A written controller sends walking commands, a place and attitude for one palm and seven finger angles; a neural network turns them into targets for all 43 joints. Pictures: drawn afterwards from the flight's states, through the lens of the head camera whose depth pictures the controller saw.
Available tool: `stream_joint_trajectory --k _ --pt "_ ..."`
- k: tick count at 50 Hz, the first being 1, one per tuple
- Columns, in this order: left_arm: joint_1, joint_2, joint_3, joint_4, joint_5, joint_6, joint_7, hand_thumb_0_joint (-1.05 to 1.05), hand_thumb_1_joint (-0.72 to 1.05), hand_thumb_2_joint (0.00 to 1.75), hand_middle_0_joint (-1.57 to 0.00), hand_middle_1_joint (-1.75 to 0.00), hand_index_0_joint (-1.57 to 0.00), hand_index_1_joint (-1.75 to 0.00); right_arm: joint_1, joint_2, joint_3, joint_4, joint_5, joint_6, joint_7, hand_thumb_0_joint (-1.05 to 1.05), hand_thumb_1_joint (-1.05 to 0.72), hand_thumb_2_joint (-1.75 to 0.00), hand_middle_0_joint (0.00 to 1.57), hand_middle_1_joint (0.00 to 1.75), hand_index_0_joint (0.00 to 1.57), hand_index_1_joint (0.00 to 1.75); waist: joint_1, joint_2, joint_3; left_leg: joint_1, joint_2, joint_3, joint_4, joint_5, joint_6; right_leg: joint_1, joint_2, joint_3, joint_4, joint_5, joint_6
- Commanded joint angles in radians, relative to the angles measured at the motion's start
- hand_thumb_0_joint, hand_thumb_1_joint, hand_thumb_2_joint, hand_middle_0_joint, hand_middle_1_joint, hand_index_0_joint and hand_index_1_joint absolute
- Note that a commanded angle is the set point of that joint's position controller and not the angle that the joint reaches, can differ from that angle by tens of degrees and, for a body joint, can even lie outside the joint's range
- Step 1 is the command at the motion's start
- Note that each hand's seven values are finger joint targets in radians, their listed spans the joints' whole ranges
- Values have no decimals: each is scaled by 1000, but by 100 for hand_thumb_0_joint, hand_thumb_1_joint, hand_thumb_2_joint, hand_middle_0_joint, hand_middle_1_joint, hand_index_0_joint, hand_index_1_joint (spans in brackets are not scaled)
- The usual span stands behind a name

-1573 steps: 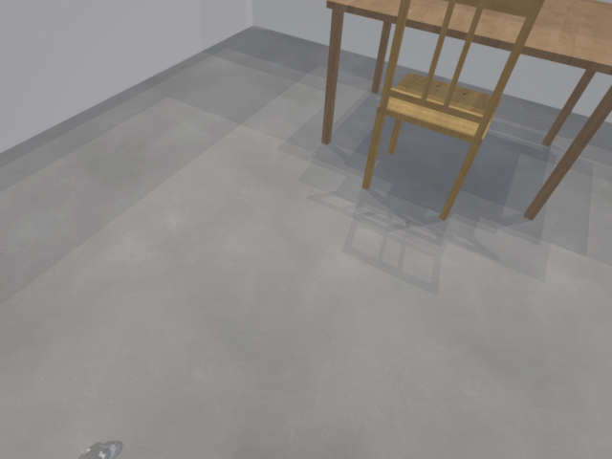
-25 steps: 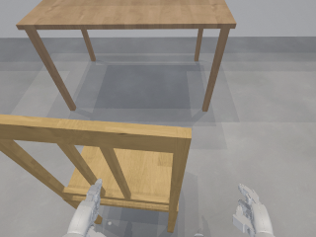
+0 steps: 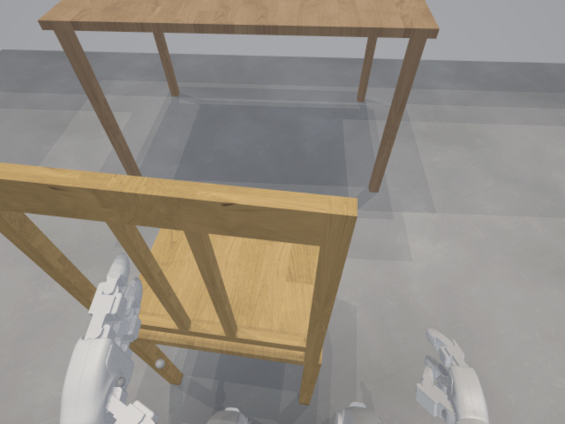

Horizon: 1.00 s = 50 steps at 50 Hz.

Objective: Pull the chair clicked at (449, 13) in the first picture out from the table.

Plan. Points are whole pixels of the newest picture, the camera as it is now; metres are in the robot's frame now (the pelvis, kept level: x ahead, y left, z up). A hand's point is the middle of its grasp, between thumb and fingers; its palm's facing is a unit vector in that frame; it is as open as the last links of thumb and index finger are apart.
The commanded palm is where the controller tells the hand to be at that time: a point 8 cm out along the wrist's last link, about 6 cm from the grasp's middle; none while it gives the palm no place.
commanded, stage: draw the hand back to the body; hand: left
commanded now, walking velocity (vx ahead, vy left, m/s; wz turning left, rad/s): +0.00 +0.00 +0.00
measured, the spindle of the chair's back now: (159, 284) +0.31 +0.21 +0.01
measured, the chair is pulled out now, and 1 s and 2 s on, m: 0.63 0.63 0.63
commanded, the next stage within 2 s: step back with the hand held close in 1.28 s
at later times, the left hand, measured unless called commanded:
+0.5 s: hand (65, 344) +0.18 +0.22 +0.14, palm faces +0.33 -0.87 -0.37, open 15.0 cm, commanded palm +0.14 +0.27 +0.18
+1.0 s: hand out of the picture +0.23 +0.28 +0.24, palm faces +0.51 -0.75 -0.43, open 8.3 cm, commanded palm +0.18 +0.31 +0.25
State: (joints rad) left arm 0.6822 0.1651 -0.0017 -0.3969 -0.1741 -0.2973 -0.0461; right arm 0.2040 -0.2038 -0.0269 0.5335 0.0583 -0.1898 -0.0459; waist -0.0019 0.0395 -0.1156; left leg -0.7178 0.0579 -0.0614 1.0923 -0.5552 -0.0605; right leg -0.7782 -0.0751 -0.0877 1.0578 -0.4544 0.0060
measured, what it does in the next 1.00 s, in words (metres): rises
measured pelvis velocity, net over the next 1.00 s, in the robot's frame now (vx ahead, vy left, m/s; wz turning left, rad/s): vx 0.04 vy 0.01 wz -0.01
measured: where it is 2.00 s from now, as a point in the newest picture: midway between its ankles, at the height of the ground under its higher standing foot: outside the picture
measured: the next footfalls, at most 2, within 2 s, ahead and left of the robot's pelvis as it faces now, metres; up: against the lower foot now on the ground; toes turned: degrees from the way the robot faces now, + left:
none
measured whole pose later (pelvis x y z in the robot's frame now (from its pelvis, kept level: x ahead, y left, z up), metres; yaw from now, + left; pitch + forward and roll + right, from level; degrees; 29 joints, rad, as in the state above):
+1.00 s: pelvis +0.04 +0.01 +0.07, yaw -1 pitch -3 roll -1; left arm 0.49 0.35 0.37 -0.46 -0.07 -0.04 0.18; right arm 0.16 -0.23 0.00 0.66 0.03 -0.11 -0.09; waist 0.07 0.09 0.03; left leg -0.09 0.05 -0.01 0.50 -0.35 -0.04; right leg -0.17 -0.06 -0.08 0.50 -0.27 0.03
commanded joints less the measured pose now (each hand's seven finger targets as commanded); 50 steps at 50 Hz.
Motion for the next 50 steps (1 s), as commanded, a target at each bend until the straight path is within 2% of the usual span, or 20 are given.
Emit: stream_joint_trajectory --k 1,2,5,7,8,10,11,12,13,15,20,22,24,28,31,33,42,45,48,50 --pt "89 138 92 -195 -17 -23 -70 0 -55 20 0 0 0 0 -113 -128 -53 -208 14 -35 -14 0 -90 -90 20 30 20 30 5 -42 -125 4 -51 49 -195 136 64 194 23 41 -222 -21 -13" --pt "97 162 135 -200 -29 8 -66 0 -55 20 0 0 0 0 -126 -127 -53 -213 19 -26 -25 0 -90 -90 20 30 20 30 16 -37 -135 17 -52 47 -204 134 66 221 23 49 -238 -29 -15" --pt "51 171 188 -301 -83 55 -47 0 -55 20 0 0 0 0 -124 -112 -40 -225 33 -22 -53 0 -90 -90 20 30 20 30 14 -69 -131 49 -50 49 -226 134 68 255 21 56 -280 -47 -7" --pt "17 189 226 -325 -108 55 -29 0 -48 24 -1 -2 -1 -2 -116 -109 -36 -205 37 -34 -67 0 -90 -90 20 30 20 30 13 -63 -120 76 -46 43 -234 160 68 268 28 50 -297 -18 -10" --pt "12 175 223 -337 -119 46 -27 0 -44 25 -1 -2 -1 -2 -104 -109 -33 -195 37 -44 -69 0 -90 -90 20 30 20 30 11 -47 -113 91 -47 44 -243 177 67 270 29 43 -300 7 -10" --pt "8 162 214 -303 -127 38 -37 0 -37 29 -2 -4 -2 -4 -95 -112 -31 -168 38 -60 -70 0 -90 -90 20 30 20 30 -1 -63 -84 107 -43 39 -252 205 66 273 31 34 -313 50 -8" --pt "100 345 291 -205 64 148 101 0 -33 31 -3 -5 -3 -5 -109 -108 -36 -164 7 -14 -86 0 -90 -90 20 30 20 30 76 -8 -131 184 -9 52 -276 233 64 361 -10 83 -348 99 -33" --pt "111 253 245 -211 80 197 153 0 -30 32 -4 -5 -4 -5 -111 -96 -27 -175 3 4 -89 0 -90 -90 20 30 20 30 48 -43 -61 197 -17 51 -300 232 63 358 -13 56 -377 126 -26" --pt "65 217 203 -269 85 209 169 0 -26 34 -4 -6 -4 -6 -96 -100 -22 -184 2 11 -91 0 -90 -90 20 30 20 30 30 -38 -50 215 -16 48 -317 236 61 360 -18 46 -379 150 -20" --pt "68 185 181 -218 99 234 195 0 -19 37 -5 -8 -5 -8 -131 -99 -18 -164 -3 34 -95 0 -90 -90 20 30 20 30 37 -38 18 254 -12 54 -351 247 67 374 -15 32 -415 164 -21" --pt "-44 263 225 -286 118 235 235 0 -1 46 -7 -11 -7 -11 -148 -116 -6 -146 -18 25 -107 0 -90 -90 20 30 20 30 44 -32 32 362 -13 47 -435 264 75 439 -14 24 -480 172 -22" --pt "-95 310 266 -312 123 236 247 0 7 50 -8 -13 -8 -13 -151 -121 -2 -134 -19 13 -109 0 -90 -90 20 30 20 30 50 15 40 389 -16 43 -470 273 72 472 -10 24 -498 186 -28" --pt "-97 301 276 -317 125 230 254 0 14 53 -10 -14 -10 -14 -152 -113 5 -120 -21 2 -106 0 -90 -90 20 30 20 30 54 53 50 421 -18 44 -510 291 69 498 -7 15 -503 213 -30" --pt "-114 284 297 -288 121 228 250 0 28 60 -12 -17 -12 -17 -162 -111 9 -104 -21 -1 -96 0 -90 -90 20 30 20 30 55 29 88 449 -18 43 -555 317 65 534 3 12 -536 245 -30" --pt "-110 286 333 -261 117 221 244 0 39 65 -13 -19 -13 -19 -167 -114 2 -93 -26 5 -86 0 -90 -90 20 30 20 30 62 -5 83 473 -12 48 -579 361 67 569 7 13 -552 298 -28" --pt "-122 285 346 -257 117 220 239 0 47 69 -14 -21 -14 -21 -167 -112 4 -88 -27 12 -79 0 -90 -90 20 30 20 30 64 9 82 485 -13 52 -595 392 65 595 7 13 -563 329 -28" --pt "-242 376 471 -305 117 212 245 0 79 85 -19 -28 -19 -28 -175 -123 -1 -55 -34 7 -65 0 -90 -90 20 30 20 30 73 68 39 564 -4 55 -642 531 62 679 6 16 -597 440 -34" --pt "-255 377 494 -294 110 206 247 0 90 90 -20 -30 -20 -30 -167 -122 -3 -44 -35 13 -61 0 -90 -90 20 30 20 30 76 32 34 581 0 55 -656 569 64 695 7 10 -603 470 -32" --pt "-194 301 446 -182 110 219 232 0 90 90 -20 -30 -20 -30 -168 -119 -10 -31 -35 30 -52 0 -90 -90 20 30 20 30 72 -19 86 567 1 62 -660 581 68 685 8 4 -622 489 -27" --pt "-197 302 441 -186 109 214 225 0 90 90 -20 -30 -20 -30 -169 -127 -20 -33 -34 43 -47 0 -90 -90 20 30 20 30 71 -43 71 575 3 64 -661 585 70 687 9 4 -621 491 -25"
